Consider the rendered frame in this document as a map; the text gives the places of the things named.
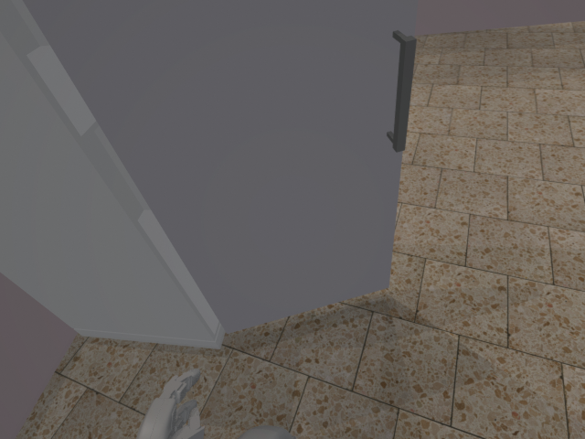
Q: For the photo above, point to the robot left hand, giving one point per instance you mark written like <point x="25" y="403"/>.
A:
<point x="164" y="421"/>

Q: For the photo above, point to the fridge door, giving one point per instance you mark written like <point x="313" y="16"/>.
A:
<point x="256" y="131"/>

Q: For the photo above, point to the handle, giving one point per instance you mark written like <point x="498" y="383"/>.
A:
<point x="406" y="66"/>

